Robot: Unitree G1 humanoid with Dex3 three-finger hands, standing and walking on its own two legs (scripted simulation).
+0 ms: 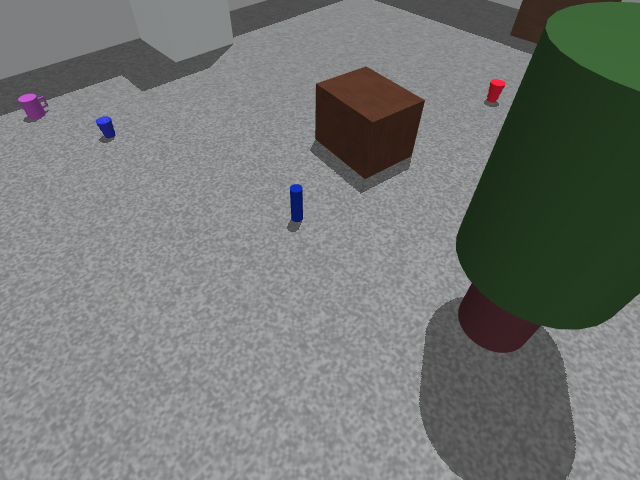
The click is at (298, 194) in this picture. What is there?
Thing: slim round
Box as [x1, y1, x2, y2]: [290, 184, 302, 221]
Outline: 294,184 290,187 291,218 294,221 299,221 302,219 302,190 300,185
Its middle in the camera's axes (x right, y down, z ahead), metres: -0.09 -0.17 +1.69
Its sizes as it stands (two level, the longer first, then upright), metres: 0.052 0.052 0.176
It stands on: the floor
